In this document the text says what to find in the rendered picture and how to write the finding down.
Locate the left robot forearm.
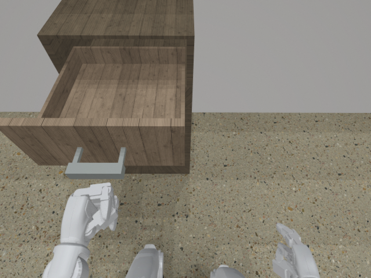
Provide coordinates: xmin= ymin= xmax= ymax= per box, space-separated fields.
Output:
xmin=42 ymin=243 xmax=90 ymax=278

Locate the handle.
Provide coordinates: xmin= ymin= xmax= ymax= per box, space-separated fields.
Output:
xmin=65 ymin=147 xmax=126 ymax=179

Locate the drawer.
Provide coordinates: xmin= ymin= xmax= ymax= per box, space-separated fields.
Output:
xmin=0 ymin=46 xmax=186 ymax=166

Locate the left robot hand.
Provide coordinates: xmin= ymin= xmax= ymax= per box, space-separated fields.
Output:
xmin=60 ymin=182 xmax=119 ymax=247

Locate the cabinet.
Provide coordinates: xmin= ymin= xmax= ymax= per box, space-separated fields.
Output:
xmin=37 ymin=0 xmax=195 ymax=174

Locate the left robot thigh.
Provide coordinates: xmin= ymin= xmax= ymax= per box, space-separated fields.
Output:
xmin=125 ymin=248 xmax=163 ymax=278

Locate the right robot hand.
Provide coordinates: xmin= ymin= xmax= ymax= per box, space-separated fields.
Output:
xmin=272 ymin=223 xmax=320 ymax=278

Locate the robot left shin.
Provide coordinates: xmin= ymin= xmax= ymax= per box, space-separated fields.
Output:
xmin=144 ymin=244 xmax=156 ymax=249

